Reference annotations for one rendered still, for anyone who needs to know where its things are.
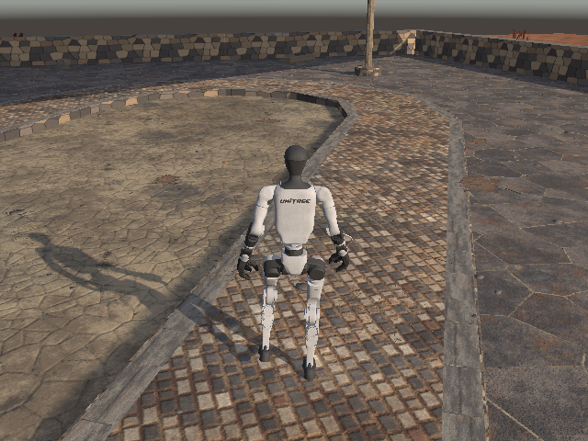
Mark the robot torso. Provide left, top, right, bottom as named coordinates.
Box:
left=273, top=181, right=316, bottom=276

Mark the right robot upper arm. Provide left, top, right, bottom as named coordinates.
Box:
left=314, top=186, right=340, bottom=236

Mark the left robot upper arm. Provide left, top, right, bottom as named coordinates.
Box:
left=250, top=185, right=277, bottom=236

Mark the robot left forearm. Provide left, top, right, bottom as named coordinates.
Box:
left=239, top=222, right=259, bottom=262

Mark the right robot hand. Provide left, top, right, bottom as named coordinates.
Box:
left=329, top=253, right=350, bottom=272

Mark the robot right forearm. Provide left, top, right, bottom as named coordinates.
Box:
left=331, top=222, right=348, bottom=256

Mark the left robot hand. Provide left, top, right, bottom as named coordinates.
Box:
left=237, top=258, right=258, bottom=280

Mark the right robot thigh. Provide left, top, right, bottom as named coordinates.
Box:
left=304, top=256, right=326, bottom=324

